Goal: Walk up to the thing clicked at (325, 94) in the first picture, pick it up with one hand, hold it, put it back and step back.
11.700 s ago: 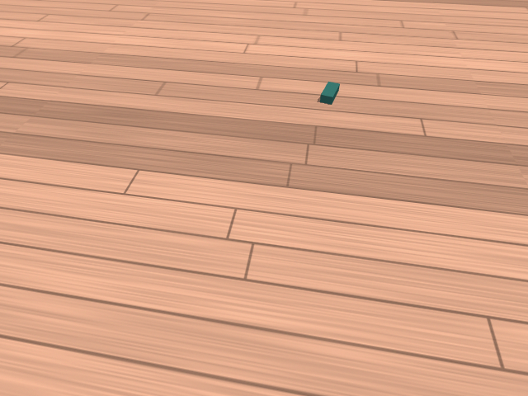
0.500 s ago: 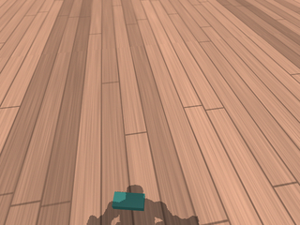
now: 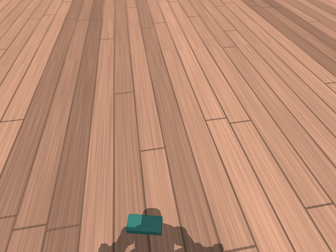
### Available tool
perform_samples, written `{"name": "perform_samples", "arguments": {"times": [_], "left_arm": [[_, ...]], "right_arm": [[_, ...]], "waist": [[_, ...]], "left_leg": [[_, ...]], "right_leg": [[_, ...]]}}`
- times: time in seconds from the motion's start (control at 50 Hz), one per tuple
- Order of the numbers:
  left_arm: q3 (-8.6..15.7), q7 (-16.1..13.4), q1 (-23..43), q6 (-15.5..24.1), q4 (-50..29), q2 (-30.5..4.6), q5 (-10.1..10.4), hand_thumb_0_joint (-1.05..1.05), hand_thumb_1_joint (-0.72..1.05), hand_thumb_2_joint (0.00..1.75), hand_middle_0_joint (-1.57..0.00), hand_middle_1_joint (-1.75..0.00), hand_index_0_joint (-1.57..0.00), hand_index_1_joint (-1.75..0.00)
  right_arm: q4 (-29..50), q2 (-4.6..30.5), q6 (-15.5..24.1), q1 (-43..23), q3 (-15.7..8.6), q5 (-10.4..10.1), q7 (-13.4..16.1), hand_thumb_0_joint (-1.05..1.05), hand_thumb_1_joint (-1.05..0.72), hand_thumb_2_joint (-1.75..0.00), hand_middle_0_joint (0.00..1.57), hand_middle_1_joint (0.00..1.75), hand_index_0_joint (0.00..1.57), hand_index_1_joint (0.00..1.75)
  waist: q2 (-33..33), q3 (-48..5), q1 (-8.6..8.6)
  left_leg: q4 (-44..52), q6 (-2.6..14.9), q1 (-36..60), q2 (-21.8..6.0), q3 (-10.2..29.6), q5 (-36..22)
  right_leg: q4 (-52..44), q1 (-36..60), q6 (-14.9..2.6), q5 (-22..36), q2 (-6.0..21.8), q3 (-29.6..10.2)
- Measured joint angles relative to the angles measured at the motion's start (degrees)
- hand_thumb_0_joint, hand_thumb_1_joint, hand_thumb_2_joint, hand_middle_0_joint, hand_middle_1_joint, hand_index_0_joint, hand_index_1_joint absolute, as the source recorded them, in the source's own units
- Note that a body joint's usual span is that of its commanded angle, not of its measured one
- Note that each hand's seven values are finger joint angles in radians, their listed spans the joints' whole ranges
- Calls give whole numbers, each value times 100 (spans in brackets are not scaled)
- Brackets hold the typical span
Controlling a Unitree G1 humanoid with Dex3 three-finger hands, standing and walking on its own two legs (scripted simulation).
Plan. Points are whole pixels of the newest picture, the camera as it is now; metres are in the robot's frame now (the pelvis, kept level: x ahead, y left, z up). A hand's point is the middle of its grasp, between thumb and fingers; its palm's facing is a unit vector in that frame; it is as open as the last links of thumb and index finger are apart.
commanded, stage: stand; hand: left
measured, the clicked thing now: (144, 224) +0.43 +0.16 -0.76
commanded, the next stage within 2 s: walk up in 0.38 s
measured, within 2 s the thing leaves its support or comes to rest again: neither
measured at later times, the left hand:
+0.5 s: hand out of the picture +0.07 +0.25 -0.16, palm faces -0.03 -0.94 -0.33, open 7.4 cm
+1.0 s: hand out of the picture +0.09 +0.23 -0.16, palm faces -0.07 -0.94 -0.33, open 7.4 cm
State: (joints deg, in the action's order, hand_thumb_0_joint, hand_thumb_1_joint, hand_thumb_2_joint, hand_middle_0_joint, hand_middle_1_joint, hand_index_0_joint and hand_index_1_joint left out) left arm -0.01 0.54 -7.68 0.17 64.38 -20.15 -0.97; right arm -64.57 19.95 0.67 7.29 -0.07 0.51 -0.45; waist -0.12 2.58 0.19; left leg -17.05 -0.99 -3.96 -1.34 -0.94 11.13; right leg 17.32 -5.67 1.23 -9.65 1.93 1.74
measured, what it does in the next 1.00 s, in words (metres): stands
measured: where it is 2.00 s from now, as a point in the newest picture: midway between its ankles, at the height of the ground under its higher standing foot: outside the picture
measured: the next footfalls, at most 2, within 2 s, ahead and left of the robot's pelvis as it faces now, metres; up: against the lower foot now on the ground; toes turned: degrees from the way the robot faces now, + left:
none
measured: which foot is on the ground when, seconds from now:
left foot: down 0.00-1.00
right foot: down 0.00-1.00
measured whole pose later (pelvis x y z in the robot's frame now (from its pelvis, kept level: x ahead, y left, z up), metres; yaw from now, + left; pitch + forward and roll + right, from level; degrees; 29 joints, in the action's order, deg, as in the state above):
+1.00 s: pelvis +0.00 -0.03 -0.01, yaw -3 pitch -2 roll +0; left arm 2.6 2.1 -8.8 -1.9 58.8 -20.6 -1.6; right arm -59.5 20.9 0.9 9.4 -1.7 0.7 0.6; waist 0.3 3.5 -0.1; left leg -22.4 -3.1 -5.8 -4.9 -3.1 14.5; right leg 23.7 -9.3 -1.4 -12.6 -1.6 -0.4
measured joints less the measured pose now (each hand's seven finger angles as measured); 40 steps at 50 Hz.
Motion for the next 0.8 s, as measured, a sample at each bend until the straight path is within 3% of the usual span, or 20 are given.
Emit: {"name": "perform_samples", "arguments": {"times": [0.38, 0.54, 0.8], "left_arm": [[-15, -6, 9, 27, 12, -6, 4, 1, 90, 90, -20, -30, -21, -30], [198, 82, -64, -163, -198, -121, -46, 1, 90, 90, -20, -30, -21, -30], [243, 142, -116, -211, -426, -80, -77, 1, 90, 90, -20, -30, -20, -30]], "right_arm": [[0, -12, -9, 28, 10, 2, -14, 1, -91, -90, 21, 30, 20, 30], [202, -45, 61, 79, -93, 16, 66, 1, -90, -90, 21, 30, 21, 30], [438, 117, 40, 144, -164, 16, 110, 1, -91, -90, 21, 30, 20, 30]], "waist": [[17, 2, -17], [133, 17, 4], [93, 49, -15]], "left_leg": [[-32, -13, -41, -22, 8, 7], [-216, -48, -104, -95, -78, 126], [-433, -158, -157, -252, -143, 268]], "right_leg": [[-5, -22, -12, 12, -22, 7], [260, -169, -73, -112, -93, -82], [530, -293, -195, -248, -247, -146]]}}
